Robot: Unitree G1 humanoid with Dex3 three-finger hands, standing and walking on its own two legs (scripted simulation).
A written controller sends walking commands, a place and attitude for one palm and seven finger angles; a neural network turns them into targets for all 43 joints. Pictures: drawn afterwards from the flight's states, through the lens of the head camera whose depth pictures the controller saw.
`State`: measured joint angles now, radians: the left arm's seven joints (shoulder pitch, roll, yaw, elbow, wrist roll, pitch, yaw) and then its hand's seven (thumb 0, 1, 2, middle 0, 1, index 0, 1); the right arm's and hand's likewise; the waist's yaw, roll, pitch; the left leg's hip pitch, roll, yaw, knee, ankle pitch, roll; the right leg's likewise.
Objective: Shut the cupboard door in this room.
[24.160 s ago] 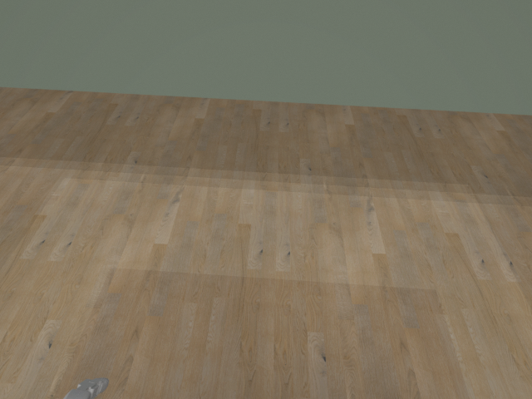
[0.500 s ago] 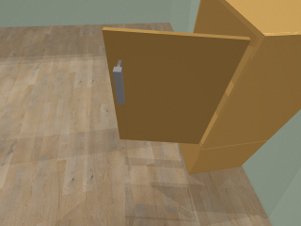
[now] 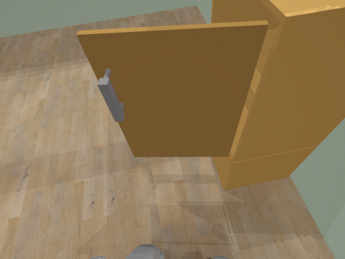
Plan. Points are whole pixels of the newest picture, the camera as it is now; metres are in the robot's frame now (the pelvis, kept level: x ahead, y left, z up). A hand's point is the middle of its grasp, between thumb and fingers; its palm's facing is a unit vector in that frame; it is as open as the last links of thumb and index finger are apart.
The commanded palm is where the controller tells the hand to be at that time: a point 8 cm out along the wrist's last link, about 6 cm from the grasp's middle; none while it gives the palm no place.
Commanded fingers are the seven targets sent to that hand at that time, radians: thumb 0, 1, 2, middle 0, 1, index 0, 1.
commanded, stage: come to a stop and stand still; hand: left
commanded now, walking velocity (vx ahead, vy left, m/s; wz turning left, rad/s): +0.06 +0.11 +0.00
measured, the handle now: (114, 96) +0.51 +0.20 +0.05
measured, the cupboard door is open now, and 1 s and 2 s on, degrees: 78 78 78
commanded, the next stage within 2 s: look again from close up in 1.30 s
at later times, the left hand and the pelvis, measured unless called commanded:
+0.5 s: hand out of the picture -0.05 +0.26 -0.17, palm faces +0.05 -0.98 -0.18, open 7.4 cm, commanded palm none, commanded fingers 0.00 0.90 0.90 -0.20 -0.30 -0.20 -0.30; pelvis -0.05 +0.07 +0.01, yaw -1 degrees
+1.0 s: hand out of the picture +0.07 +0.15 -0.17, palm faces +0.01 -0.98 -0.18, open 7.2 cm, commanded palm none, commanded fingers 0.00 0.90 0.90 -0.20 -0.30 -0.20 -0.30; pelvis -0.03 -0.01 +0.00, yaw +0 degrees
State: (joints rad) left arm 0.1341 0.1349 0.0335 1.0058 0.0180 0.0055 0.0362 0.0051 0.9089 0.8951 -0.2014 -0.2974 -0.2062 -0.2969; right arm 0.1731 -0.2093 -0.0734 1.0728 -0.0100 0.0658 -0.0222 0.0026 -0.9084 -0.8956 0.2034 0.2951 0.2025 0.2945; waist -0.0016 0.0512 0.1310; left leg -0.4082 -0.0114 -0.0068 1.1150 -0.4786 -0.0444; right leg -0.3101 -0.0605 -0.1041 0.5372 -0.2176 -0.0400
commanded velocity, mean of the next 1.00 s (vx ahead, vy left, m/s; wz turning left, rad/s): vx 0.06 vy -0.07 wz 0.00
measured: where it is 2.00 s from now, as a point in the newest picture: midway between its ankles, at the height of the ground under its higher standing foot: outside the picture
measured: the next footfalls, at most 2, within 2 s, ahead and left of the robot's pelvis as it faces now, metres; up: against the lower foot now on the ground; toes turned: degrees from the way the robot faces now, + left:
left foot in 0.26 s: +0.00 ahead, +0.12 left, +0.00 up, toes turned +2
right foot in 0.78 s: +0.00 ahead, -0.11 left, +0.00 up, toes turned -5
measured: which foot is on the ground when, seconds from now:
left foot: up 0.00-0.24, down 0.26-1.00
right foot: down 0.00-0.28, up 0.30-0.76, down 0.78-1.00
